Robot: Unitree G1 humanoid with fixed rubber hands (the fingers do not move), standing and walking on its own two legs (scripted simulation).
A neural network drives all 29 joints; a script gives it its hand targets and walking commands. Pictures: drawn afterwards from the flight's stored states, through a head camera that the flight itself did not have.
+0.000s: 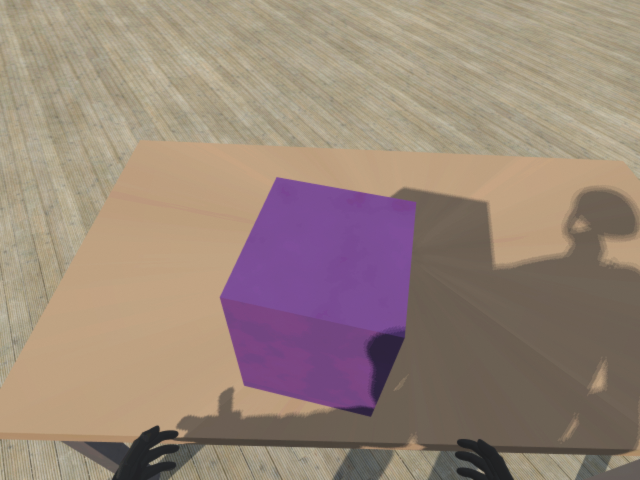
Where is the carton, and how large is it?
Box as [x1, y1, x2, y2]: [220, 177, 415, 416]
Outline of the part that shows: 276,177 220,296 243,383 247,386 370,416 404,337 415,202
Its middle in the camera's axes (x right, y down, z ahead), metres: +0.01 +0.09 +0.57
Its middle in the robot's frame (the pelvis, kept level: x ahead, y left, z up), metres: +0.38 +0.00 -0.01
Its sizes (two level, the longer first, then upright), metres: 0.210 0.200 0.250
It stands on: a table, 0.64 m high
